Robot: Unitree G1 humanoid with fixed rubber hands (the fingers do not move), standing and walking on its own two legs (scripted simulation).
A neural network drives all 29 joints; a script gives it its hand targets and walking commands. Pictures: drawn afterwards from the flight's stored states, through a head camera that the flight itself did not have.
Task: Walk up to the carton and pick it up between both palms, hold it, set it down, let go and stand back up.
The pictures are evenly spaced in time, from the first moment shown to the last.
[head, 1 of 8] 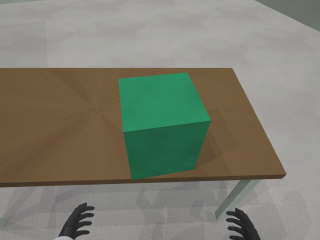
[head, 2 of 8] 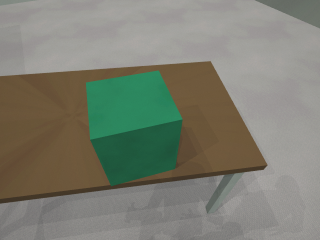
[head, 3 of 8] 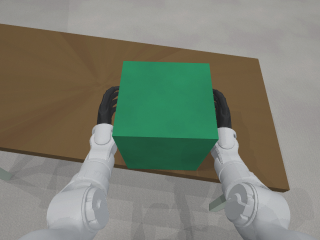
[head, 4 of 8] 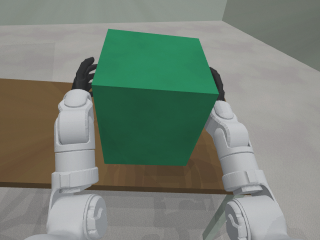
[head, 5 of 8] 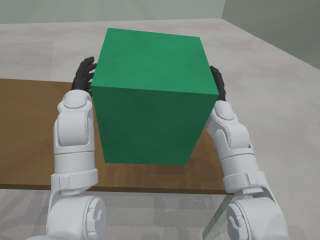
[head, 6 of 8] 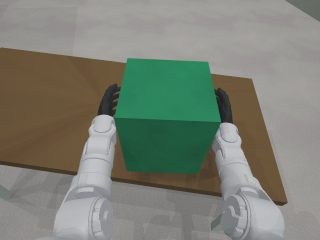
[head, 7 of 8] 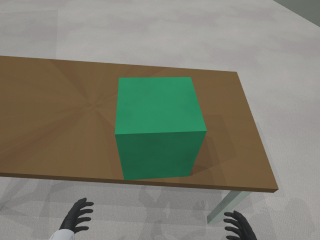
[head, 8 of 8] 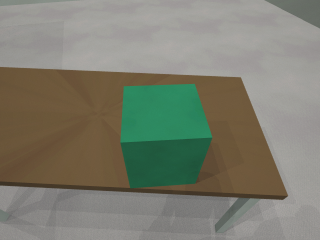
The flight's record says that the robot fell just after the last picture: no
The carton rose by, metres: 0.21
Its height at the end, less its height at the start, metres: +0.00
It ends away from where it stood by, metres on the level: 0.02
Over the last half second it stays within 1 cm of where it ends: yes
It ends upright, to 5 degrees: yes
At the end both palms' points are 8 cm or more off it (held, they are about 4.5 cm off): yes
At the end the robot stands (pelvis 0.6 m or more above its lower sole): yes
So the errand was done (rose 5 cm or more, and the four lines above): yes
